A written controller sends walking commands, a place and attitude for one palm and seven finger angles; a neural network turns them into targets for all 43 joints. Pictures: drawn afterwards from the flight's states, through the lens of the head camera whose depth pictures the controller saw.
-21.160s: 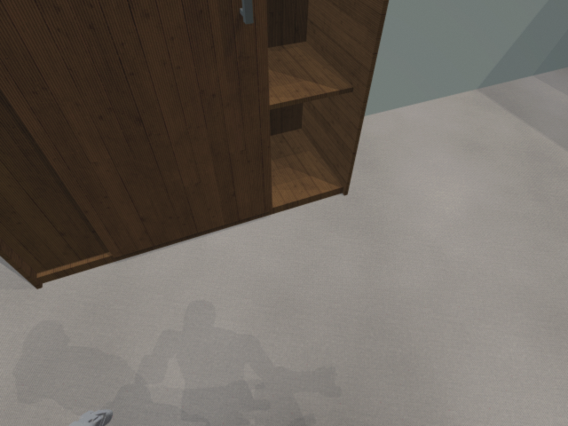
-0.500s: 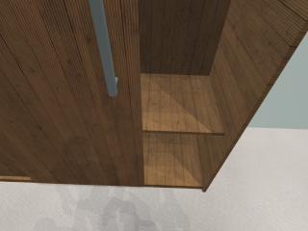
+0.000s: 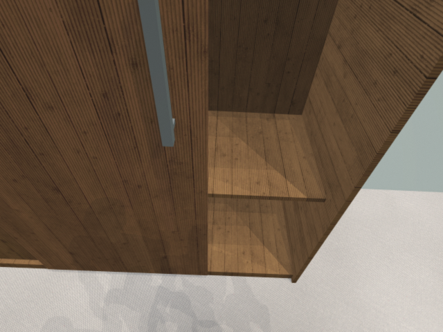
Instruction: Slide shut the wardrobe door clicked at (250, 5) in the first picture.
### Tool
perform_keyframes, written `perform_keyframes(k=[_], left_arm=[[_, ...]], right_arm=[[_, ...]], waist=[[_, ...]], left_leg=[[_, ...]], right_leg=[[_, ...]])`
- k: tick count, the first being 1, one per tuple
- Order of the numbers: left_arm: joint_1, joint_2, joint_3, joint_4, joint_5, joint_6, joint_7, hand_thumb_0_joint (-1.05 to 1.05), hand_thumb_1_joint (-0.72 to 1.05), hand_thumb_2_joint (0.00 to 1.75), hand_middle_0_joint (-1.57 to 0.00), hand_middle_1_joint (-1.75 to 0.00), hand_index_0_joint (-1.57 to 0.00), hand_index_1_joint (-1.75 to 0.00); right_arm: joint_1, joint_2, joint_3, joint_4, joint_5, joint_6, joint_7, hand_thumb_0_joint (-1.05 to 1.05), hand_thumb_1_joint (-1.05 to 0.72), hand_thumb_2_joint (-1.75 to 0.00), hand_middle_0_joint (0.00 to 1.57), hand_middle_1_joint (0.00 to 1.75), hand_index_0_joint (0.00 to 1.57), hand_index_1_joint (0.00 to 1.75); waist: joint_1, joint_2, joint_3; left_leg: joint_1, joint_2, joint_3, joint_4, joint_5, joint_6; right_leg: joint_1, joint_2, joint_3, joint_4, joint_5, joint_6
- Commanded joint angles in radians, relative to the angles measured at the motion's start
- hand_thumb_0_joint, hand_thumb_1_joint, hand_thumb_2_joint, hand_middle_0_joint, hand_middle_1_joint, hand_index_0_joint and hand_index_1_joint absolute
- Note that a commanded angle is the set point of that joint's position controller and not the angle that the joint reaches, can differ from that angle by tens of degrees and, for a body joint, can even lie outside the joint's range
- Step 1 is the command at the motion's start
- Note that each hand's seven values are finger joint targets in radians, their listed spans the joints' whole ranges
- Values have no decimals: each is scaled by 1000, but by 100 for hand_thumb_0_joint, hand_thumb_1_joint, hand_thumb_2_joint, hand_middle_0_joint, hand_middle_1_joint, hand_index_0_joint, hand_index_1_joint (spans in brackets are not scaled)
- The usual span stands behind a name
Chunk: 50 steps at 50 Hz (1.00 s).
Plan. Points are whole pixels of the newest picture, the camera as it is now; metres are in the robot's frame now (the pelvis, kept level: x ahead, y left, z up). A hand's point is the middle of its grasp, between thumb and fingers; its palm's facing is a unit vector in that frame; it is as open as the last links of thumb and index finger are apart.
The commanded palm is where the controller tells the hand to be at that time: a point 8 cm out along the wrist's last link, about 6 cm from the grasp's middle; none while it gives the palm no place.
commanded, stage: come to a stop and stand still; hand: left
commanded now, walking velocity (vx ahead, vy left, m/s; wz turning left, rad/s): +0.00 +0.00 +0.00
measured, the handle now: (161, 64) +0.45 +0.14 +0.27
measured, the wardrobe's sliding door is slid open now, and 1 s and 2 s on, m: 0.38 0.38 0.38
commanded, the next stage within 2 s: look again from close up in 0.66 s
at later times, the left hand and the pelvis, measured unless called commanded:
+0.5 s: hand out of the picture -0.02 +0.19 -0.18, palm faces +0.02 -0.99 -0.17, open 7.4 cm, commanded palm none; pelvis +0.00 +0.02 +0.00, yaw +0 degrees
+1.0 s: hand out of the picture -0.02 +0.18 -0.18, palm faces +0.04 -0.99 -0.16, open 7.4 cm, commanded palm none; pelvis +0.00 +0.02 +0.00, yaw +0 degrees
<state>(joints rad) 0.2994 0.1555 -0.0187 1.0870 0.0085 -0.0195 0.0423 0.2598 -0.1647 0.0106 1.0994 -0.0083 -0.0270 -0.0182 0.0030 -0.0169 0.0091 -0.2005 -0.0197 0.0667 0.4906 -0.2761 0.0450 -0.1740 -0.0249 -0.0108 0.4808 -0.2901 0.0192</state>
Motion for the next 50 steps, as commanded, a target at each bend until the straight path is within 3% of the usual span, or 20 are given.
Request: perform_keyframes(k=[1, 3, 6, 8, 15, 18, 25, 27, 46, 50], left_arm=[[76, 98, 18, -30, 4, -12, 6, 0, 90, 90, -20, -30, -20, -30], [71, 100, 18, -31, 5, -9, 5, 0, 90, 90, -20, -30, -20, -30], [72, 101, 19, -31, 5, -7, 4, 0, 90, 90, -20, -30, -20, -30], [75, 103, 20, -30, 5, -8, 4, 0, 90, 90, -20, -30, -20, -30], [85, 99, 19, -19, 4, -6, 5, 0, 90, 90, -20, -30, -20, -30], [94, 94, 18, -14, 4, -3, 5, 0, 90, 90, -20, -30, -20, -30], [111, 82, 18, -6, 4, -1, 7, 0, 90, 90, -20, -30, -20, -30], [120, 80, 18, -2, 5, -1, 7, 0, 90, 90, -20, -30, -20, -30], [140, 51, 21, 8, 5, 2, 11, 0, 90, 90, -20, -30, -20, -30], [138, 52, 21, 9, 5, 1, 11, 0, 90, 90, -20, -30, -20, -30]], right_arm=[[34, -102, -14, -29, 0, -9, -5, 0, -90, -90, 20, 30, 20, 30], [30, -106, -13, -28, 1, -5, -4, 0, -90, -90, 20, 30, 20, 30], [31, -112, -13, -23, 0, -7, -3, 0, -90, -90, 20, 30, 20, 30], [34, -114, -14, -23, 1, -8, -3, 0, -90, -90, 20, 30, 20, 30], [42, -114, -11, -6, 2, -9, -4, 0, -90, -90, 20, 30, 20, 30], [43, -112, -10, -1, 4, -8, -6, 0, -90, -90, 20, 30, 20, 30], [69, -103, -11, 9, 4, -9, -7, 0, -90, -90, 20, 30, 20, 30], [69, -98, -11, 12, 7, -8, -8, 0, -90, -90, 20, 30, 20, 30], [101, -78, -12, 23, 5, -13, -15, 0, -90, -90, 20, 30, 20, 30], [104, -76, -11, 25, 5, -12, -14, 0, -90, -90, 20, 30, 20, 30]], waist=[[-2, 28, 50], [-3, 14, 78], [-3, 38, 54], [0, 11, 50], [-1, 20, 44], [1, 15, 69], [-1, 31, 53], [3, 9, 73], [1, 34, 62], [1, 16, 71]], left_leg=[[-5, 111, -119, -115, 195, -5], [-26, 109, -120, -133, 138, -6], [-4, 114, -124, -146, 146, -6], [-6, 112, -126, -146, 156, -3], [14, 116, -126, -158, 187, -3], [1, 114, -126, -167, 161, -2], [13, 118, -132, -184, 150, -1], [6, 118, -133, -189, 136, 3], [36, 120, -139, -192, 207, 1], [23, 115, -135, -188, 199, 1]], right_leg=[[-20, -78, 73, -81, 193, -45], [-28, -78, 70, -95, 153, -44], [-19, -77, 66, -93, 159, -40], [-7, -79, 63, -97, 170, -37], [1, -82, 56, -99, 184, -34], [-5, -82, 55, -107, 168, -33], [1, -81, 47, -101, 158, -31], [-3, -79, 45, -110, 148, -29], [-8, -78, 38, -94, 172, -27], [-5, -79, 42, -100, 173, -29]])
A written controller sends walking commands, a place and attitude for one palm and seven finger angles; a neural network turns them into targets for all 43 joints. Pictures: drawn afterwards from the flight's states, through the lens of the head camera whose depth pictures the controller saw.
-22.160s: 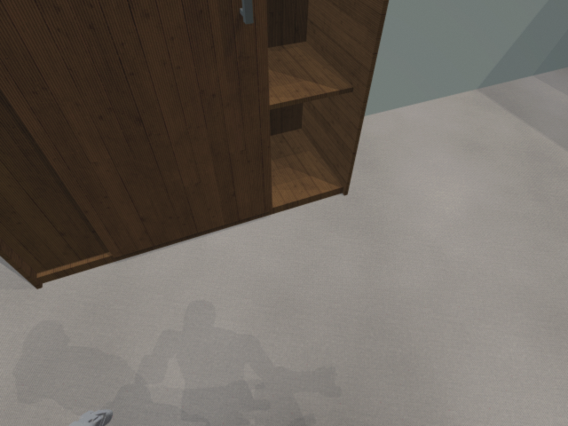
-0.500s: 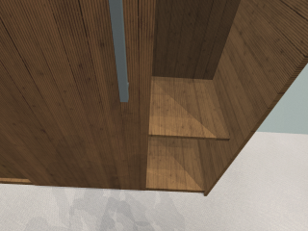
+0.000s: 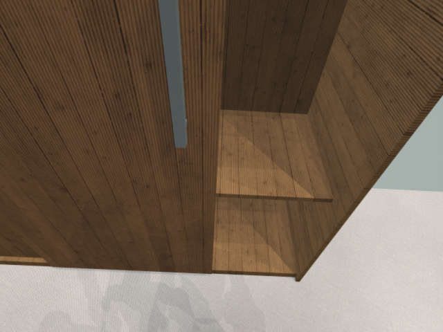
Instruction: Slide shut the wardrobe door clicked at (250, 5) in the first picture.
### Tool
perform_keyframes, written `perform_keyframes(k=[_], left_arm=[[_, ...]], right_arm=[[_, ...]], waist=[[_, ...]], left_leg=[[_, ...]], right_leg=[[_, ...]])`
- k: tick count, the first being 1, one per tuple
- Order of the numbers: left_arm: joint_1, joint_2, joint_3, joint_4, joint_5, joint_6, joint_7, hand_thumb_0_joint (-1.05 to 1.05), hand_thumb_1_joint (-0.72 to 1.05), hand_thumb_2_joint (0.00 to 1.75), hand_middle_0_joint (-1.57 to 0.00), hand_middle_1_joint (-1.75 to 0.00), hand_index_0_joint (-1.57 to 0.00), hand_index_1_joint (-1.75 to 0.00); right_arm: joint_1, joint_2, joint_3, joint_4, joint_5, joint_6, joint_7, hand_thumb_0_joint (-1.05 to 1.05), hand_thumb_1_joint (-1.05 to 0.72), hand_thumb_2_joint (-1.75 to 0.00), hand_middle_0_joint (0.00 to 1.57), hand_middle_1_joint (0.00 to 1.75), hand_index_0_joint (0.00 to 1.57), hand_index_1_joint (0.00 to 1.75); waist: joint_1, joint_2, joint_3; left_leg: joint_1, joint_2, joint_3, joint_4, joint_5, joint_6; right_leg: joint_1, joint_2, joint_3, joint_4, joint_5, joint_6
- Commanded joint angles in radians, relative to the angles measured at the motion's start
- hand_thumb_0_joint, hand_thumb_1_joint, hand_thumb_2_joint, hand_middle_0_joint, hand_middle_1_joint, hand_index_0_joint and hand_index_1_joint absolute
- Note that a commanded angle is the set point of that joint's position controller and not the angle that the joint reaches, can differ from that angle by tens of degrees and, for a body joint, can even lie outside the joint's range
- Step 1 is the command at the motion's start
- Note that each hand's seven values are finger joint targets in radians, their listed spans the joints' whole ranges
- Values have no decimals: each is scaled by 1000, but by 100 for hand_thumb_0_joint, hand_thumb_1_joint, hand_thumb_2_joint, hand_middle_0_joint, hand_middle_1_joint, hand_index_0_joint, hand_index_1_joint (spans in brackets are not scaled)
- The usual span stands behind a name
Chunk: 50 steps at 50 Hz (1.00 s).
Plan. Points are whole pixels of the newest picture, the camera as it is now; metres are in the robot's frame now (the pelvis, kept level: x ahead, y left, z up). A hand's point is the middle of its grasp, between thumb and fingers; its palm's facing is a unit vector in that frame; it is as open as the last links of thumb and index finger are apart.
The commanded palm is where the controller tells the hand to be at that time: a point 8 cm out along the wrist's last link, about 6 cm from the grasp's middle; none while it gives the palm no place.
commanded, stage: look again from close up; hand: left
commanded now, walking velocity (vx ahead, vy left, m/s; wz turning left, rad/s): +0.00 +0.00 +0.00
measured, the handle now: (176, 65) +0.45 +0.12 +0.26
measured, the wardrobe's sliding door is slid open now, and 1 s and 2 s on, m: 0.38 0.38 0.38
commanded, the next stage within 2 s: none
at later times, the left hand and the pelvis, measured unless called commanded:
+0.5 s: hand out of the picture -0.03 +0.14 -0.18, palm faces +0.04 -0.99 -0.16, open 7.4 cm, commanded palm none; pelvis +0.00 -0.01 +0.00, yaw +0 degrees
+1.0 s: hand out of the picture -0.03 +0.12 -0.18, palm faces +0.06 -0.99 -0.16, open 7.4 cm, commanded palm none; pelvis +0.00 -0.03 +0.00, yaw +0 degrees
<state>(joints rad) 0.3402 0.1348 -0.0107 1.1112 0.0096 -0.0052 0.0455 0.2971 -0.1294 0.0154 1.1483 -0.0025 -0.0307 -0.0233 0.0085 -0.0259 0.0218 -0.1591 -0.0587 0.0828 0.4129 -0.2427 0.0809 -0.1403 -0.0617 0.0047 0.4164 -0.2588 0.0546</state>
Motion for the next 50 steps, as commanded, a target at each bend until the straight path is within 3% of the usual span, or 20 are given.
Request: perform_keyframes(k=[1, 11, 13, 16, 23, 26, 32, 50], left_arm=[[101, 73, 13, -16, 3, -14, 8, 0, 90, 90, -20, -30, -20, -30], [101, 70, 14, -14, 3, -14, 8, 0, 90, 90, -20, -30, -20, -30], [97, 70, 14, -16, 5, -13, 8, 0, 90, 90, -20, -30, -20, -30], [102, 69, 13, -13, 4, -14, 7, 0, 90, 90, -20, -30, -20, -30], [107, 70, 13, -13, 3, -17, 7, 0, 90, 90, -20, -30, -20, -30], [111, 66, 14, -13, 3, -19, 8, 0, 90, 90, -20, -30, -20, -30], [108, 66, 13, -12, 3, -17, 7, 0, 90, 90, -20, -30, -20, -30], [115, 60, 14, -14, 2, -22, 5, 0, 90, 90, -20, -30, -20, -30]], right_arm=[[64, -111, -17, -26, 0, -9, -9, 0, -90, -90, 20, 30, 20, 30], [70, -106, -15, -24, -1, -8, -10, 0, -90, -90, 20, 30, 20, 30], [66, -104, -15, -26, 0, -4, -9, 0, -90, -90, 20, 30, 20, 30], [70, -104, -15, -25, -1, -6, -9, 0, -90, -90, 20, 30, 20, 30], [69, -97, -13, -27, 2, -5, -9, 0, -90, -90, 20, 30, 20, 30], [76, -94, -14, -23, 0, -7, -10, 0, -90, -90, 20, 30, 20, 30], [77, -87, -14, -19, 2, -3, -11, 0, -90, -90, 20, 30, 20, 30], [84, -80, -13, -24, 0, -4, -12, 0, -90, -90, 20, 30, 20, 30]], waist=[[-3, 26, 51], [-4, 26, 56], [-4, 28, 93], [-5, 32, 67], [-2, 6, 78], [-5, 18, 46], [-2, 16, 82], [-3, 17, 59]], left_leg=[[-8, 155, -149, -107, 174, -34], [-7, 156, -145, -111, 155, -35], [-39, 151, -144, -119, 104, -36], [-17, 154, -146, -118, 114, -36], [-33, 148, -134, -98, 124, -35], [-6, 151, -132, -92, 156, -35], [-36, 148, -133, -94, 115, -36], [-27, 147, -132, -76, 133, -39]], right_leg=[[-39, -44, 27, -35, 149, -63], [-47, -41, 34, -42, 140, -67], [-57, -39, 36, -50, 117, -70], [-56, -38, 36, -43, 125, -70], [-56, -41, 48, -54, 143, -74], [-50, -40, 46, -45, 159, -75], [-61, -36, 45, -56, 126, -78], [-66, -35, 49, -51, 140, -85]])
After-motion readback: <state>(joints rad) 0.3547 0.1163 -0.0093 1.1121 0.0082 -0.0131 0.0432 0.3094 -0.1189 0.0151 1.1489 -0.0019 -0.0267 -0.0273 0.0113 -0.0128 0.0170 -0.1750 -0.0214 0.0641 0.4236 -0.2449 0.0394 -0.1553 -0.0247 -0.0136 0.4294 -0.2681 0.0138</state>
